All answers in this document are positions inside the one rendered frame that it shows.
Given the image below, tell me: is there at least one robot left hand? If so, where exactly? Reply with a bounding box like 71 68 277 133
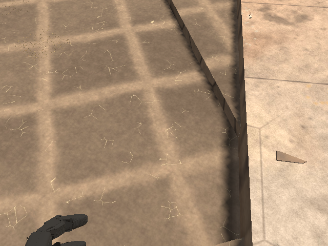
25 214 88 246

